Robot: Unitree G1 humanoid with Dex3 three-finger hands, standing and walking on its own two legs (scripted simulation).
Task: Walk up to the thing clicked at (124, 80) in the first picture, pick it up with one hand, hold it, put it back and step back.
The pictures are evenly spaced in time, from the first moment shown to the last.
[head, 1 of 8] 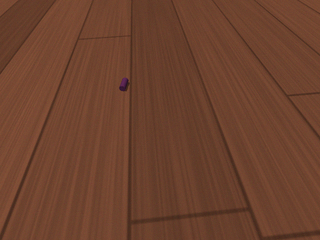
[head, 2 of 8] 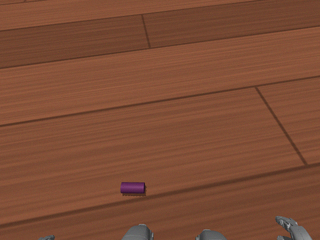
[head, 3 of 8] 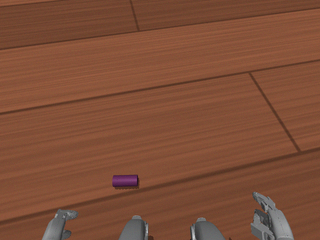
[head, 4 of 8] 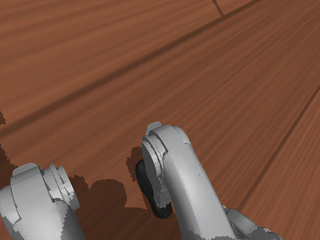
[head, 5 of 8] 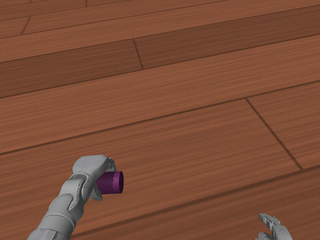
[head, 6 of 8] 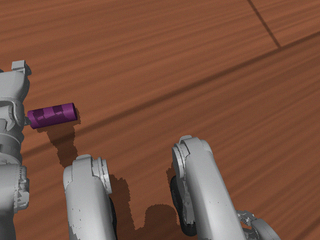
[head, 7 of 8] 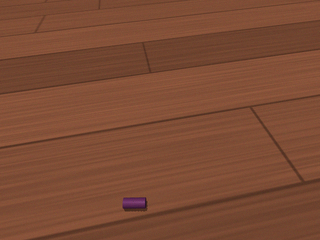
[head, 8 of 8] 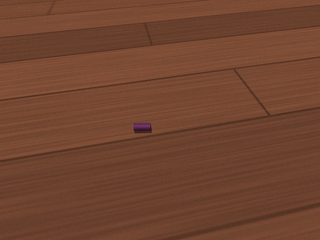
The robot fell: no
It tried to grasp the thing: yes
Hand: left
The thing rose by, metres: 0.66
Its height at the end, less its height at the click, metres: +0.00
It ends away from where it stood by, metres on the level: 0.02
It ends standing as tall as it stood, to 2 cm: yes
